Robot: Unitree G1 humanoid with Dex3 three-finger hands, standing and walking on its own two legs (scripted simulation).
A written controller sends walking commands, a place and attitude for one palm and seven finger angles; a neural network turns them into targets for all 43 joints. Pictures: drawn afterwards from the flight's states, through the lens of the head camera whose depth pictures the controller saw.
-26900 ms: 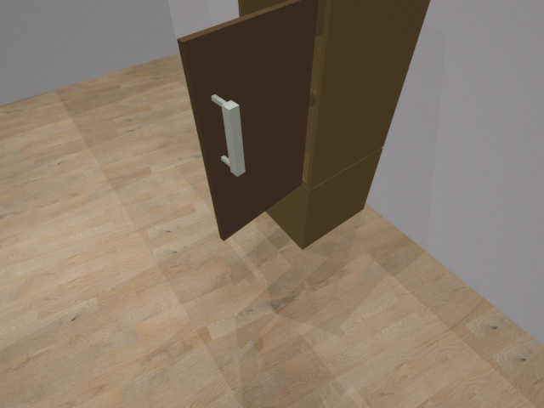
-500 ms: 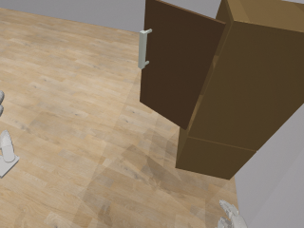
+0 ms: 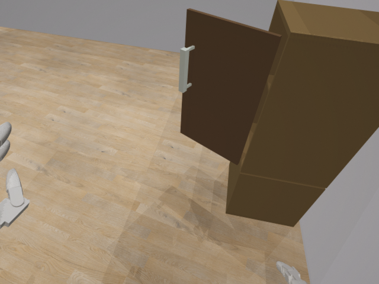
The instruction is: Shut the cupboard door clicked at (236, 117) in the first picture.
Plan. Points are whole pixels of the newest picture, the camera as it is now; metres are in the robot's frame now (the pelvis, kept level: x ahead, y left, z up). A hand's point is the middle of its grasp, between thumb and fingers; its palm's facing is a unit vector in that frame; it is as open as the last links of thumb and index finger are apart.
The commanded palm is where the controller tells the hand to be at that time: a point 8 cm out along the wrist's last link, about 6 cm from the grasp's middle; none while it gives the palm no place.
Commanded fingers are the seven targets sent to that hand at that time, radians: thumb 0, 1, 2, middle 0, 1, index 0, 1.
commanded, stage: stop stepping back and stand still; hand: left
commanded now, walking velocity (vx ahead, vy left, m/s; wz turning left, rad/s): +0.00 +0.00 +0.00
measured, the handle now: (187, 69) +0.88 +0.07 +0.04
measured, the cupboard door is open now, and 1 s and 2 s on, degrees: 63 63 63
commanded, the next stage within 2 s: let the arm hang, fingers relaxed in 0.48 s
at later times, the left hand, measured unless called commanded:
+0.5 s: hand (10, 185) +0.22 +0.31 +0.16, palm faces +0.41 -0.79 -0.46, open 7.5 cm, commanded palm +0.16 +0.34 +0.18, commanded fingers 0.00 0.90 0.90 -0.20 -0.30 -0.20 -0.30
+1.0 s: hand out of the picture -0.04 +0.21 -0.18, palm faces +0.04 -0.99 -0.15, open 7.1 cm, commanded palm none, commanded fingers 0.00 0.90 0.90 -0.20 -0.30 -0.20 -0.30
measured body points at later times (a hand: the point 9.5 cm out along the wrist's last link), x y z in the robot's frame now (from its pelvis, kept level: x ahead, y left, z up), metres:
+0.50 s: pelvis +0.02 +0.04 +0.00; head +0.03 +0.06 +0.45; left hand +0.19 +0.35 +0.18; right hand +0.19 -0.18 -0.07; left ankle +0.04 +0.13 -0.74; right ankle -0.02 -0.09 -0.74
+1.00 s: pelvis -0.01 +0.03 +0.00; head +0.01 +0.06 +0.45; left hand -0.05 +0.26 -0.17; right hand +0.00 -0.23 -0.14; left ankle +0.04 +0.13 -0.74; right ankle -0.02 -0.09 -0.74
